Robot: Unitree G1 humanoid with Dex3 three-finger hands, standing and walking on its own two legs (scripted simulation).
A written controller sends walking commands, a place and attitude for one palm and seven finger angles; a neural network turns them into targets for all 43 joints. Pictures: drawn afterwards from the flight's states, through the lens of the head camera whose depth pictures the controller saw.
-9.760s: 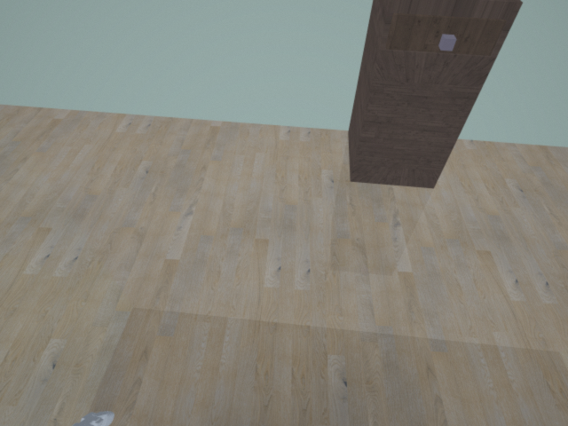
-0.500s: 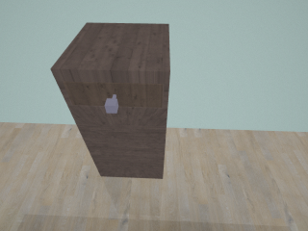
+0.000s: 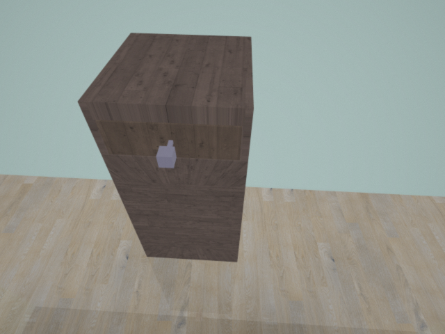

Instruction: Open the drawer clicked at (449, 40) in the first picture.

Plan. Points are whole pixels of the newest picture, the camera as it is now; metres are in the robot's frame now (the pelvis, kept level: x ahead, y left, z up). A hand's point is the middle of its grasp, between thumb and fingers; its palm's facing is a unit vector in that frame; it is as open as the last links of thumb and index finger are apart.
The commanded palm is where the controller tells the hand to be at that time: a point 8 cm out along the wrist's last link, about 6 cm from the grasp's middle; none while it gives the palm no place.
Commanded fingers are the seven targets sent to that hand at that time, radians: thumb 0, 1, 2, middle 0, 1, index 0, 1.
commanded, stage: look again from close up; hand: left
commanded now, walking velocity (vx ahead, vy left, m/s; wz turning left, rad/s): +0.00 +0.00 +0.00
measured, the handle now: (168, 151) +0.56 +0.18 -0.02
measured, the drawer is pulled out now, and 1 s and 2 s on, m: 0.00 0.00 0.00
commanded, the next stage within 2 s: raise the hand with hooked fingers in 0.38 s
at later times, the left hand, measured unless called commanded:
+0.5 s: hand out of the picture +0.00 +0.16 -0.18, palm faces +0.04 -0.98 -0.18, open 7.4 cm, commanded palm +0.11 +0.21 -0.07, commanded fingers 0.00 0.85 0.88 -0.20 -0.33 -0.20 -0.33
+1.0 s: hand (118, 314) +0.17 +0.21 -0.07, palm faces -0.05 -0.13 -0.99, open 9.1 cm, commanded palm +0.18 +0.22 +0.00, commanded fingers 0.00 0.27 0.63 -0.25 -0.70 -0.25 -0.70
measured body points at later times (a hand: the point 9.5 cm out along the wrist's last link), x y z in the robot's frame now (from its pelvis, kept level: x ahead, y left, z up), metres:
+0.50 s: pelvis +0.01 +0.00 +0.00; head +0.01 +0.00 +0.45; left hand +0.00 +0.21 -0.16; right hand -0.01 -0.20 -0.17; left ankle -0.01 +0.11 -0.74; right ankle +0.04 -0.11 -0.74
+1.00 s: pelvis +0.01 -0.01 -0.04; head +0.05 -0.02 +0.41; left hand +0.17 +0.21 -0.02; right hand +0.29 -0.23 -0.09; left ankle -0.01 +0.11 -0.74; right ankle +0.04 -0.11 -0.74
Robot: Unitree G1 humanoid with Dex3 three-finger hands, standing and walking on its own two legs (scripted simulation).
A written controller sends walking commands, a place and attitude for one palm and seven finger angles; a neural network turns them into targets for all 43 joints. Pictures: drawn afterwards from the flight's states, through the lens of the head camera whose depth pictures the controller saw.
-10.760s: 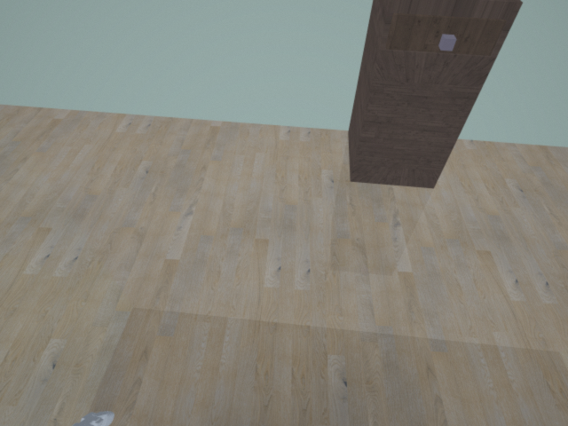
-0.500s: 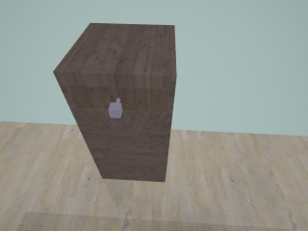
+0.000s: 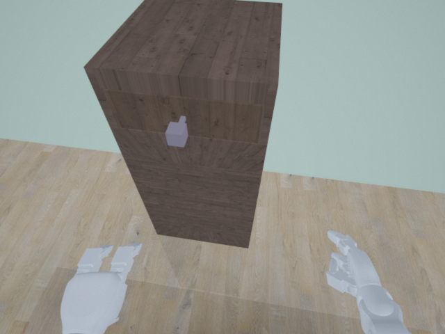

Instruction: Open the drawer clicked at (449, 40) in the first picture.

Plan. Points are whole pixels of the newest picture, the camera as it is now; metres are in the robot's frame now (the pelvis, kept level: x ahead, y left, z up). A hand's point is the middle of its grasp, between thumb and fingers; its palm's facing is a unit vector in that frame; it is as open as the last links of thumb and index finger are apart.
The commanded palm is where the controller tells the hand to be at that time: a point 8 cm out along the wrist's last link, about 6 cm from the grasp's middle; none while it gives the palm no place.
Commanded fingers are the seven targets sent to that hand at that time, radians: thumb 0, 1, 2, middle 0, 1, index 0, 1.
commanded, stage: raise the hand with hooked fingers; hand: left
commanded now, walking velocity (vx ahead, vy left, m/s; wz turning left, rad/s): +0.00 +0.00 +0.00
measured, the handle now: (179, 128) +0.54 +0.21 +0.02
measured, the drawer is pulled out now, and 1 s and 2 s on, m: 0.00 0.00 0.00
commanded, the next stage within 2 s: move the hooked fingers above the handle in 1.38 s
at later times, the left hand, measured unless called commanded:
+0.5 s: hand (105, 223) +0.25 +0.25 +0.06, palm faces +0.07 -0.09 -0.99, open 12.1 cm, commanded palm +0.23 +0.25 +0.12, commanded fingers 0.00 -0.31 0.38 -0.29 -1.08 -0.29 -1.08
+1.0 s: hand (92, 170) +0.30 +0.27 +0.14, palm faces +0.05 -0.05 -1.00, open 13.8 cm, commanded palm +0.27 +0.27 +0.19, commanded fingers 0.00 -0.50 0.30 -0.30 -1.20 -0.30 -1.20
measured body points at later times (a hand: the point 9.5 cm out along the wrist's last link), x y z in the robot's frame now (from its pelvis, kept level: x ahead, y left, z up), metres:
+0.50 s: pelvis +0.02 +0.01 +0.02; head +0.06 -0.02 +0.47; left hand +0.24 +0.25 +0.12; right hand +0.19 -0.22 -0.10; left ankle -0.03 +0.12 -0.70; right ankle +0.03 -0.10 -0.70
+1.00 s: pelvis +0.01 +0.02 +0.04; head +0.02 -0.01 +0.49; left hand +0.29 +0.27 +0.19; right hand +0.23 -0.17 -0.06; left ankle -0.03 +0.12 -0.70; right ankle +0.03 -0.10 -0.70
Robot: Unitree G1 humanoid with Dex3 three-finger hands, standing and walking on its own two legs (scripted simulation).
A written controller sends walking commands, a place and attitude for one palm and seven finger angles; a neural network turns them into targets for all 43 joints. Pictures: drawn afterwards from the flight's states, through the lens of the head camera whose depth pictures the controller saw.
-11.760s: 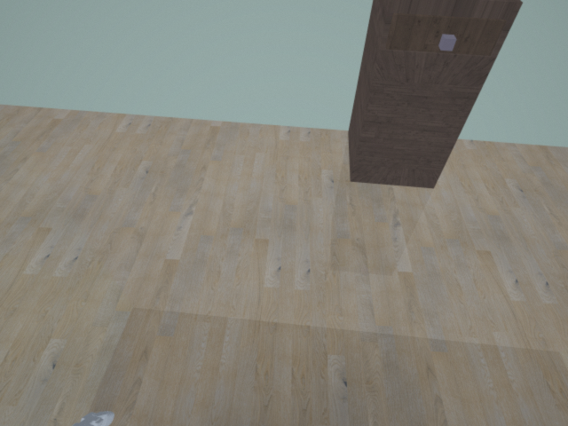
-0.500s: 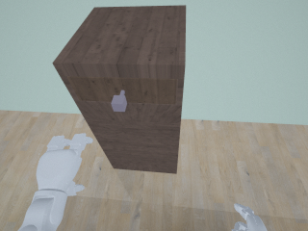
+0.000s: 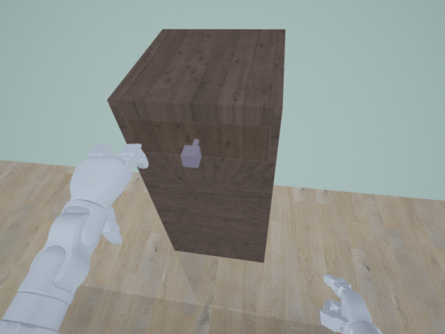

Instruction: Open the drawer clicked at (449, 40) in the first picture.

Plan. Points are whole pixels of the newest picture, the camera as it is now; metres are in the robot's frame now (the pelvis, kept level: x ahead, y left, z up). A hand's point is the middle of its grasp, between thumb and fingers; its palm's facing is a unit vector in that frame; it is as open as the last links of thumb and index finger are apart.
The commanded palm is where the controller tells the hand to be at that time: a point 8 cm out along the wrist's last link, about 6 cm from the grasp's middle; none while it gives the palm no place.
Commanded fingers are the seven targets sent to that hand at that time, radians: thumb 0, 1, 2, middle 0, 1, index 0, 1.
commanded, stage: raise the hand with hooked fingers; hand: left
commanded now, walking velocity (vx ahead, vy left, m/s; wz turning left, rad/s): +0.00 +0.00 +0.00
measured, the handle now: (193, 151) +0.54 +0.17 -0.02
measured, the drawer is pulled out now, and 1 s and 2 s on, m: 0.00 0.00 0.00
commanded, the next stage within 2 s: move the hooked fingers above the handle in 0.38 s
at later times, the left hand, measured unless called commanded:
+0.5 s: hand (116, 196) +0.31 +0.24 +0.10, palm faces +0.06 -0.07 -1.00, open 13.8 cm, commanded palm +0.28 +0.24 +0.15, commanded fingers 0.00 -0.50 0.30 -0.30 -1.20 -0.30 -1.20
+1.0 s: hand (147, 174) +0.38 +0.21 +0.08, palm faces -0.02 -0.04 -1.00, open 13.8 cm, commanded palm +0.36 +0.22 +0.14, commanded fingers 0.00 -0.50 0.30 -0.30 -1.20 -0.30 -1.20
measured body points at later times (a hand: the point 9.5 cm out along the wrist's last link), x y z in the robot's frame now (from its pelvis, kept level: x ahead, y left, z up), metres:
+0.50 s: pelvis -0.01 +0.01 +0.00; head +0.02 -0.03 +0.45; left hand +0.30 +0.24 +0.15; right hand +0.17 -0.23 -0.12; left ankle -0.03 +0.11 -0.74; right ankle +0.02 -0.11 -0.74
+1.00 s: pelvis +0.00 +0.00 +0.00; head +0.04 -0.03 +0.45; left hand +0.37 +0.21 +0.13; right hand +0.15 -0.25 -0.13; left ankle -0.03 +0.11 -0.74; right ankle +0.02 -0.11 -0.74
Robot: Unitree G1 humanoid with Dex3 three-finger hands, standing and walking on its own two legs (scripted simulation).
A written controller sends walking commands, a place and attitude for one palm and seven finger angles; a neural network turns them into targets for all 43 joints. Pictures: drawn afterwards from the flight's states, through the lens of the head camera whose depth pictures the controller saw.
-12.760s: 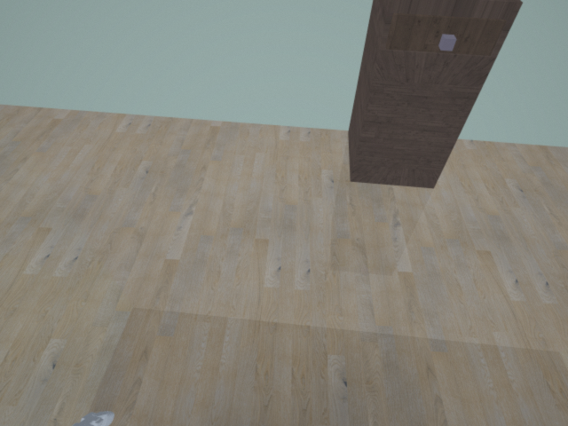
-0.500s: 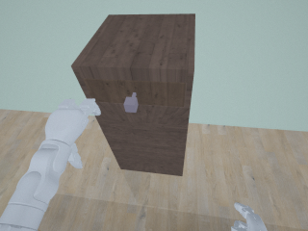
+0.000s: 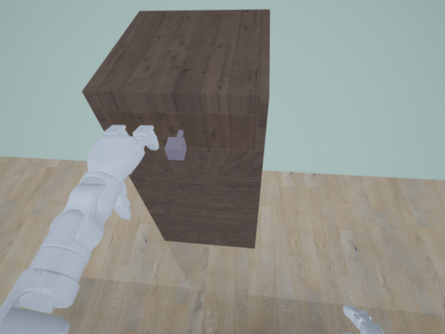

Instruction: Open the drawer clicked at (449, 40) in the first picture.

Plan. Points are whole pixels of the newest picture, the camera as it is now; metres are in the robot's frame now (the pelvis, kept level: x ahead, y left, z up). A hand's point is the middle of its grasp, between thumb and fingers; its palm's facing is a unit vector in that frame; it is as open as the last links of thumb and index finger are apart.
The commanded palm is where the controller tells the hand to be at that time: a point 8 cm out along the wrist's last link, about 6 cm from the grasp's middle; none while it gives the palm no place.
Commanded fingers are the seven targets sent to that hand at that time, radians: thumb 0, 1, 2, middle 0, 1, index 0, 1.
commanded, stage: move the hooked fingers above the handle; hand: left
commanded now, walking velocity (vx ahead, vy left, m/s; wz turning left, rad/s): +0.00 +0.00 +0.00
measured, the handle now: (177, 142) +0.54 +0.17 -0.02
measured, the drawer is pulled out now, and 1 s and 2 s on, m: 0.00 0.00 0.00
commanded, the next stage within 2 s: none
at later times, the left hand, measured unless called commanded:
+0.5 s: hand (152, 152) +0.44 +0.19 +0.06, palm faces -0.03 -0.02 -1.00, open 13.8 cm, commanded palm +0.42 +0.20 +0.12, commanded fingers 0.00 -0.50 0.30 -0.30 -1.20 -0.30 -1.20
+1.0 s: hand (169, 134) +0.50 +0.17 +0.05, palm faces -0.02 -0.01 -1.00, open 13.8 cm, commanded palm +0.49 +0.19 +0.11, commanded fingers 0.00 -0.50 0.30 -0.30 -1.20 -0.30 -1.20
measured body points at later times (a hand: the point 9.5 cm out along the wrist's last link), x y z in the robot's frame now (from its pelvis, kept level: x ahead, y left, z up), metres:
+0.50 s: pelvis +0.01 +0.00 -0.01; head +0.06 -0.03 +0.44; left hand +0.43 +0.19 +0.12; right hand +0.12 -0.26 -0.14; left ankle -0.03 +0.11 -0.74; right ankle +0.02 -0.11 -0.74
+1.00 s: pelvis +0.01 +0.00 -0.01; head +0.09 -0.01 +0.43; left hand +0.49 +0.17 +0.11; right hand +0.03 -0.27 -0.15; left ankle -0.03 +0.11 -0.74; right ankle +0.02 -0.11 -0.74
